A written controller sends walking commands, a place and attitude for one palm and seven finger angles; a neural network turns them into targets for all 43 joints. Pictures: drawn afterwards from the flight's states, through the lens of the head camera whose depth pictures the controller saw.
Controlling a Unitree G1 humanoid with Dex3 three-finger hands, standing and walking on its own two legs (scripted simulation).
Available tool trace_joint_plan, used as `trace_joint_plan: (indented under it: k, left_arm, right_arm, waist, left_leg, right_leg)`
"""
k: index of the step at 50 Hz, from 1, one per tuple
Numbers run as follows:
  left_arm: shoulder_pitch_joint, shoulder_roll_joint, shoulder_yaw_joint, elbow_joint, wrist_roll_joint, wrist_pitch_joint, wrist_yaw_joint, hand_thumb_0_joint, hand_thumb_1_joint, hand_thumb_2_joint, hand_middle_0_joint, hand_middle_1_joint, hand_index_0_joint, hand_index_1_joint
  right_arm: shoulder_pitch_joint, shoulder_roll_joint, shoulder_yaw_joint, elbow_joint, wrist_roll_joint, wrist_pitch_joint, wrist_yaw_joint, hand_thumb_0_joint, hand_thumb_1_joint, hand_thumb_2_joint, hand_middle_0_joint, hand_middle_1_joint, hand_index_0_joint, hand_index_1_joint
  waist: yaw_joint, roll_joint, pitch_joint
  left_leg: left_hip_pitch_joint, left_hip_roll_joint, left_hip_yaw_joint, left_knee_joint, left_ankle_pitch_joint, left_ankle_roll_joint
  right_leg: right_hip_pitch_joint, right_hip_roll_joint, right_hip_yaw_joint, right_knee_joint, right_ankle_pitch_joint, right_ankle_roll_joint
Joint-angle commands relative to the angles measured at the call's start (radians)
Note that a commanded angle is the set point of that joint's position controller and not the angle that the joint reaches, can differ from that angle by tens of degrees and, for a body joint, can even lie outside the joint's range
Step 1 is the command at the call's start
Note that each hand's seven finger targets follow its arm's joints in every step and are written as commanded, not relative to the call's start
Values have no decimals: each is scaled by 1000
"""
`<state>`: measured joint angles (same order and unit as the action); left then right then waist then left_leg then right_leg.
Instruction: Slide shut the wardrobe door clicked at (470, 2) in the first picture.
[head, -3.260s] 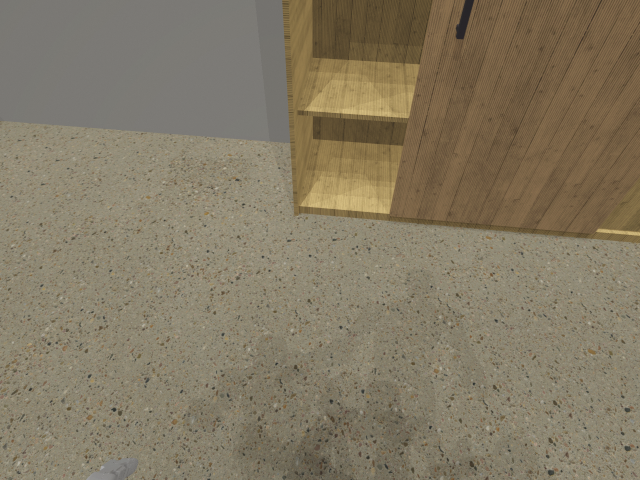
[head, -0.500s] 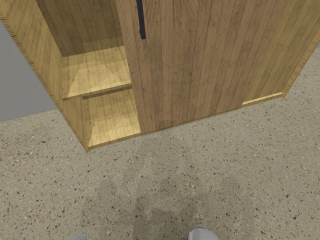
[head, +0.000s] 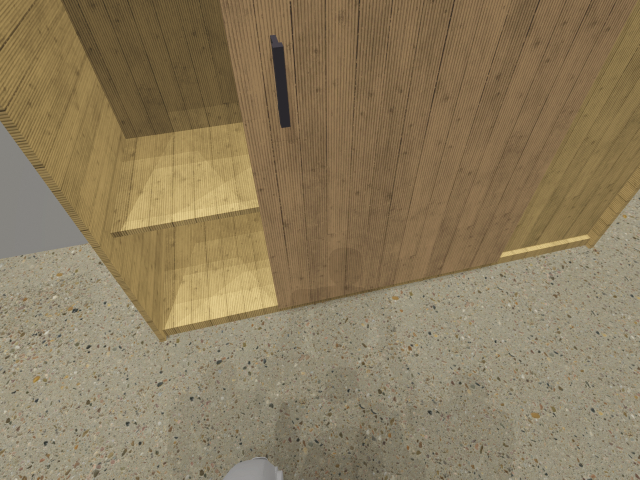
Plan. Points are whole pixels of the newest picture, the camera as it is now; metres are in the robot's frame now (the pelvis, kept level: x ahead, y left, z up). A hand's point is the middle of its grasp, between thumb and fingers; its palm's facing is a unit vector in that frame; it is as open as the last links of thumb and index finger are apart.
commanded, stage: turn to face it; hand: right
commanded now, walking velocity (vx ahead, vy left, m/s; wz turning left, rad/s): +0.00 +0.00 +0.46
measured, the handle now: (279, 82) +0.76 +0.11 +0.12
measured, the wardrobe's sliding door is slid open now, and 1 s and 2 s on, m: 0.40 0.40 0.40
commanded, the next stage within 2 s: take the last steps up to it in 0.42 s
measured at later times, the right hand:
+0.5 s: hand out of the picture +0.16 -0.19 -0.18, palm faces -0.13 +0.98 -0.17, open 7.4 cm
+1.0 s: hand (418, 454) +0.20 -0.13 -0.16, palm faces -0.27 +0.94 -0.20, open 7.3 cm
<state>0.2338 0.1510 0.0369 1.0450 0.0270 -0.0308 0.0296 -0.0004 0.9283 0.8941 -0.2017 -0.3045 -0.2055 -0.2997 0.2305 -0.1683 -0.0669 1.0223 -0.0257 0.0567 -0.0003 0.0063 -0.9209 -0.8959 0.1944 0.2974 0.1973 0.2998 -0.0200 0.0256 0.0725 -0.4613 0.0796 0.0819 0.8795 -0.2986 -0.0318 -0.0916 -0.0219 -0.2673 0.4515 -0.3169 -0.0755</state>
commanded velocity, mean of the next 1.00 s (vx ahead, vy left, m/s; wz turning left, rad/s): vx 0.15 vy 0.03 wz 0.18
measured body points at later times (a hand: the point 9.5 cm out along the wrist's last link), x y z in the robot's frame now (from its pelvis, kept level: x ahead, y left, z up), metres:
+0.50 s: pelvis +0.04 -0.02 -0.01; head +0.06 -0.04 +0.44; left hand +0.06 +0.24 -0.15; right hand +0.17 -0.24 -0.17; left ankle +0.05 +0.13 -0.73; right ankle +0.08 -0.12 -0.74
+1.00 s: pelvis +0.08 +0.03 +0.00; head +0.08 +0.04 +0.45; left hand -0.07 +0.21 -0.16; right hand +0.21 -0.18 -0.15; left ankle +0.04 +0.12 -0.74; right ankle +0.08 -0.11 -0.71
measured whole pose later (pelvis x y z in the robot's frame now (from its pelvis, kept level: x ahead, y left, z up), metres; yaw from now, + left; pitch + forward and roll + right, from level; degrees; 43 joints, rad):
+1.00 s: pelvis +0.08 +0.03 +0.00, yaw +17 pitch -2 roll +1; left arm 0.42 0.18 0.05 1.17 0.03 0.02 0.00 0.01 0.91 0.89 -0.20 -0.30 -0.20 -0.30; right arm 0.21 -0.15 -0.06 1.04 -0.02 -0.03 0.01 0.00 -0.92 -0.90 0.19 0.30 0.20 0.30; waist 0.04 -0.04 0.02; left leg -0.19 0.03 0.12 0.51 -0.28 0.02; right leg -0.27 -0.11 -0.11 0.79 -0.47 0.01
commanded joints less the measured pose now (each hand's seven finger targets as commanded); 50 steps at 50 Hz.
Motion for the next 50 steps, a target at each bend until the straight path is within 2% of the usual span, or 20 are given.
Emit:
trace_joint_plan:
  k: [1, 4, 5, 6, 7, 11, 18, 21, 22, 24, 25, 26, 28, 37, 42, 44, 45, 47, 48, 50]
  left_arm:
    - [58, 174, 43, -32, 1, 4, 11, 0, 900, 900, -200, -300, -200, -300]
    - [60, 182, 45, -33, -7, 11, 5, 0, 900, 900, -200, -300, -200, -300]
    - [66, 169, 44, -44, -15, 12, 0, 0, 900, 900, -200, -300, -200, -300]
    - [56, 106, 33, -81, -23, 9, -5, 0, 900, 900, -200, -300, -200, -300]
    - [1, 116, 27, -103, -24, 20, 6, 0, 900, 900, -200, -300, -200, -300]
    - [-10, 98, 27, -82, -13, 46, 0, 0, 900, 900, -200, -300, -200, -300]
    - [18, 84, 22, -85, -16, 48, -3, 0, 900, 900, -200, -300, -200, -300]
    - [89, 93, 20, -70, -17, 33, 5, 0, 900, 900, -200, -300, -200, -300]
    - [117, 115, 23, -64, -19, 28, 6, 0, 900, 900, -200, -300, -200, -300]
    - [100, 249, 44, -99, 1, 24, 6, 0, 900, 900, -200, -300, -200, -300]
    - [78, 242, 44, -100, 5, 22, 12, 0, 900, 900, -200, -300, -200, -300]
    - [18, 211, 33, -113, 5, 22, 16, 0, 900, 900, -200, -300, -200, -300]
    - [-19, 184, 20, -121, 8, 12, 14, 0, 900, 900, -200, -300, -200, -300]
    - [203, 180, 39, -17, 7, -15, 5, 0, 900, 900, -200, -300, -200, -300]
    - [166, 195, 45, 13, 10, -5, -6, 0, 900, 900, -200, -300, -200, -300]
    - [149, 176, 40, 29, 4, -1, -9, 0, 900, 900, -200, -300, -200, -300]
    - [147, 147, 34, 31, -2, -3, -13, 0, 900, 900, -200, -300, -200, -300]
    - [35, 73, 10, -32, -8, 1, -28, 0, 900, 900, -200, -300, -200, -300]
    - [-9, 110, 21, -43, -2, 8, -30, 0, 900, 900, -200, -300, -200, -300]
    - [9, 102, 32, -23, 1, 9, -36, 0, 900, 900, -200, -300, -200, -300]
  right_arm:
    - [-26, -56, -12, -95, 1, -20, 4, 0, -900, -900, 200, 300, 200, 300]
    - [53, -86, -18, -86, -4, -39, 4, 0, -900, -900, 200, 300, 200, 300]
    - [134, -139, -28, -68, -8, -54, -2, 0, -900, -900, 200, 300, 200, 300]
    - [204, -241, -48, -52, -10, -69, -16, 0, -900, -900, 200, 300, 200, 300]
    - [232, -239, -39, -50, 17, -67, -26, 0, -900, -900, 200, 300, 200, 300]
    - [7, -185, -32, -110, 5, -53, -36, 0, -900, -900, 200, 300, 200, 300]
    - [-33, -213, -43, -118, -4, -38, -20, 0, -900, -900, 200, 300, 200, 300]
    - [-64, -202, -44, -125, 6, -29, -18, 0, -900, -900, 200, 300, 200, 300]
    - [-64, -173, -37, -132, 11, -24, -14, 0, -900, -900, 200, 300, 200, 300]
    - [-60, -98, -24, -165, 16, -15, -5, 0, -900, -900, 200, 300, 200, 300]
    - [-94, -126, -30, -161, 3, -3, -8, 0, -900, -900, 200, 300, 200, 300]
    - [-81, -131, -38, -146, 3, -5, -2, 0, -900, -900, 200, 300, 200, 300]
    - [-21, -111, -33, -113, -1, -14, 12, 0, -900, -900, 200, 300, 200, 300]
    - [-132, -83, -3, -107, -2, -40, 33, 0, -900, -900, 200, 300, 200, 300]
    - [-73, -61, 3, -64, 5, -54, 34, 0, -900, -900, 200, 300, 200, 300]
    - [25, -63, -1, -14, 4, -65, 29, 0, -900, -900, 200, 300, 200, 300]
    - [79, -90, -7, 14, 4, -73, 20, 0, -900, -900, 200, 300, 200, 300]
    - [249, -229, -30, 61, 3, -81, -4, 0, -900, -900, 200, 300, 200, 300]
    - [255, -227, -30, 67, 13, -87, -12, 0, -900, -900, 200, 300, 200, 300]
    - [164, -147, -14, 53, 9, -94, -19, 0, -900, -900, 200, 300, 200, 300]
  waist:
    - [40, -158, -1]
    - [-5, -97, -61]
    - [-40, 2, -120]
    - [-53, 244, -175]
    - [-70, 158, -190]
    - [10, 64, -120]
    - [15, 117, -96]
    - [53, 130, -107]
    - [61, 47, -106]
    - [59, -352, -35]
    - [72, -333, -4]
    - [34, -237, 21]
    - [7, -161, -18]
    - [103, -146, -28]
    - [65, -192, -28]
    - [16, -142, -46]
    - [-9, -78, -43]
    - [-92, 240, 0]
    - [-96, 238, 31]
    - [-32, 147, 94]
  left_leg:
    - [13, -8, 4, -106, -57, 18]
    - [197, -50, 44, -315, 89, 36]
    - [371, 26, -56, -408, 341, 72]
    - [559, 290, -417, -448, 824, 209]
    - [507, 352, -424, -466, 980, 305]
    - [284, 218, -293, -527, 514, 253]
    - [203, 140, -279, -531, 309, 214]
    - [152, 101, -270, -460, 259, 156]
    - [89, 54, -233, -410, 151, 113]
    - [-50, -114, -56, -76, -238, 20]
    - [-36, -84, -128, 85, -260, 20]
    - [-28, -67, -142, 166, -206, 22]
    - [-45, -56, -102, 205, -140, 15]
    - [-78, -10, -46, -50, -121, 16]
    - [117, -37, 15, -282, -113, 36]
    - [301, -64, 52, -452, 28, 40]
    - [434, -28, 5, -505, 31, 58]
    - [560, 306, -459, -734, -268, 210]
    - [460, 318, -502, -779, -356, 234]
    - [378, 277, -389, -770, -269, 224]
  right_leg:
    - [30, -348, 137, -65, 593, -71]
    - [4, -304, 77, 129, 630, -9]
    - [-113, -252, 34, 323, 502, 46]
    - [-397, -99, -5, 598, -73, 117]
    - [-420, -69, 158, 704, -314, 127]
    - [-399, -100, 249, 691, -170, 133]
    - [-264, -37, 187, 343, -111, 131]
    - [-102, -25, 170, 78, 48, 126]
    - [-18, -52, 202, -15, 88, 115]
    - [-105, -388, 592, -238, 70, -47]
    - [-199, -408, 606, -277, 46, -73]
    - [-232, -362, 547, -267, 35, -79]
    - [-156, -300, 424, -248, 20, -57]
    - [65, -327, 385, -274, 35, -82]
    - [-39, -304, 328, -236, -45, -51]
    - [-124, -251, 269, -141, -85, -6]
    - [-234, -212, 227, -54, -131, 24]
    - [-578, -55, 91, 387, -303, 87]
    - [-600, -86, 182, 500, -248, 73]
    - [-606, -118, 221, 580, -118, 71]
